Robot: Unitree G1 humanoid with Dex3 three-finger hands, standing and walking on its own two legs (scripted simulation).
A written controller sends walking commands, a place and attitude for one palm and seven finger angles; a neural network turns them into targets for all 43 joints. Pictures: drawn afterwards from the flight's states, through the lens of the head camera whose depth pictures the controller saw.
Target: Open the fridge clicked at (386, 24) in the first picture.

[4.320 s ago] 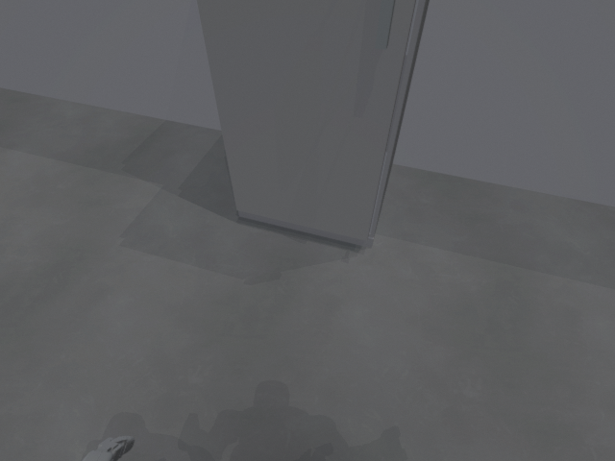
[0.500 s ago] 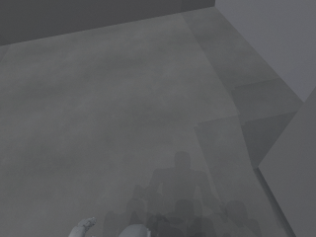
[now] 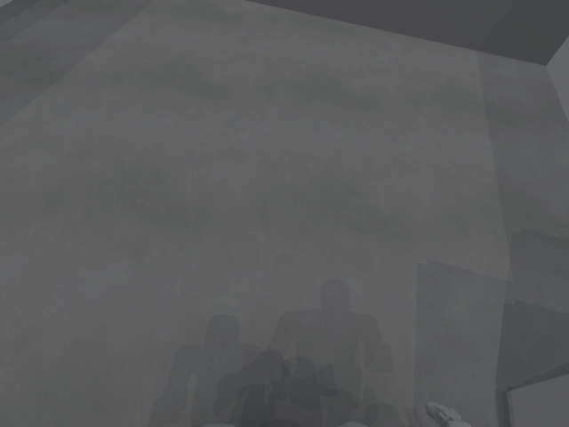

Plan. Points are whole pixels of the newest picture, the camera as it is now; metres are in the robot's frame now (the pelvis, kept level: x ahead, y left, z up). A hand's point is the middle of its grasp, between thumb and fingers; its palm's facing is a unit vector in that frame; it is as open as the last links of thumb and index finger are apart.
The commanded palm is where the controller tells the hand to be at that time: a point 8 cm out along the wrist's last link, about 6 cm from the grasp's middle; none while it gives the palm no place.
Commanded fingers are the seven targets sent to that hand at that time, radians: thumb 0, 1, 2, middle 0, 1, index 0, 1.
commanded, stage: walk to a spot facing it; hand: right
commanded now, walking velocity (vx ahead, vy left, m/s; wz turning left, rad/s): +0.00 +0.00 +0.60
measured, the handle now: out of the picture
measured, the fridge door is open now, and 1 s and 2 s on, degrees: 0 0 0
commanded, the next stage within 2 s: turn to face it in 1.32 s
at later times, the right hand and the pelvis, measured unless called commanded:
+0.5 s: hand out of the picture +0.09 -0.23 -0.18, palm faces -0.17 +0.96 -0.20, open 7.4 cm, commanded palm none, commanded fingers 0.00 -0.90 -0.90 0.20 0.30 0.20 0.30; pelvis +0.01 -0.04 +0.00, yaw +16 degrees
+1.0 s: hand (368, 388) +0.21 -0.13 -0.14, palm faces -0.61 +0.77 -0.21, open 7.4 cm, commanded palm none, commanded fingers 0.00 -0.90 -0.90 0.20 0.30 0.20 0.30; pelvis +0.00 -0.03 +0.01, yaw +37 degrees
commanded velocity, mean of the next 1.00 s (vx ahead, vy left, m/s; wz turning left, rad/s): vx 0.09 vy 0.00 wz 0.59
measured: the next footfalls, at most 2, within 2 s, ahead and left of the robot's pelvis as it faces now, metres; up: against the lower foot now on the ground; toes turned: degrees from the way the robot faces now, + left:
right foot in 0.48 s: +0.08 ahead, -0.13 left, +0.00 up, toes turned +14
left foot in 1.06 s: -0.04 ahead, +0.11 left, +0.00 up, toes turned +46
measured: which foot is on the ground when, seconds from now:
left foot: down 0.00-0.48, up 0.50-1.00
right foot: up 0.00-0.46, down 0.48-1.00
